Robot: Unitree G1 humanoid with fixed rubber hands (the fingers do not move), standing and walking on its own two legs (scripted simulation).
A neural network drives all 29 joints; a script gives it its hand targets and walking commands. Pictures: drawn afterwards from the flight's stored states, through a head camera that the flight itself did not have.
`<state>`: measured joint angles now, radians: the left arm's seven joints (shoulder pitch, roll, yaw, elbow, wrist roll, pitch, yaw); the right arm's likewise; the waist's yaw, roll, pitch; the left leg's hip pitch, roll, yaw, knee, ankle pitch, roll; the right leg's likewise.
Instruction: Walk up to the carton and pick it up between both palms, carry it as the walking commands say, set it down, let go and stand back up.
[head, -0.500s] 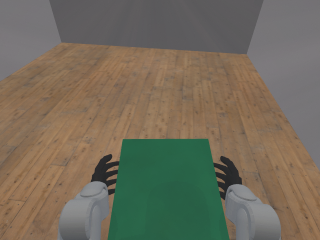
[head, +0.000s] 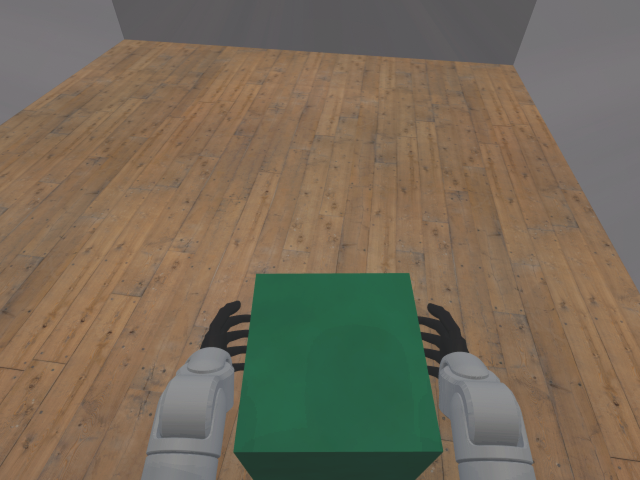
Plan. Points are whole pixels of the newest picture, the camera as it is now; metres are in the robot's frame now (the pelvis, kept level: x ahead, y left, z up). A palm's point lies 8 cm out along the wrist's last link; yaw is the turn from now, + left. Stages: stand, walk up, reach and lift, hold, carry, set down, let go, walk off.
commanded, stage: hold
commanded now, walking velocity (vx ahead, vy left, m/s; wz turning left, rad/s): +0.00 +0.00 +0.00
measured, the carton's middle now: (332, 388) +0.27 +0.00 -0.04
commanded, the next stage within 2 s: set down in 0.38 s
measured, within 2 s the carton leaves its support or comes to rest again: neither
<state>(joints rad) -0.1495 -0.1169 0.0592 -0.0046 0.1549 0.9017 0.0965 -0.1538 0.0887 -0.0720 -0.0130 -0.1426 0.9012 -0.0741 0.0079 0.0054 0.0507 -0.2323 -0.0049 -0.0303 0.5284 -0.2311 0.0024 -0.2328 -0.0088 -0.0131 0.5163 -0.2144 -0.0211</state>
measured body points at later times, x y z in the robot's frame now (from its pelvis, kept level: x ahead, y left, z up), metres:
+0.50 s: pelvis +0.01 -0.01 +0.01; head -0.01 -0.01 +0.46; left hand +0.31 +0.14 +0.03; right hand +0.31 -0.15 +0.04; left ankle +0.04 +0.12 -0.73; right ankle +0.04 -0.12 -0.73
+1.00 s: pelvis +0.00 +0.00 -0.01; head +0.07 -0.01 +0.44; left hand +0.35 +0.14 -0.03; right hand +0.34 -0.15 -0.03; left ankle +0.04 +0.12 -0.73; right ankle +0.04 -0.12 -0.73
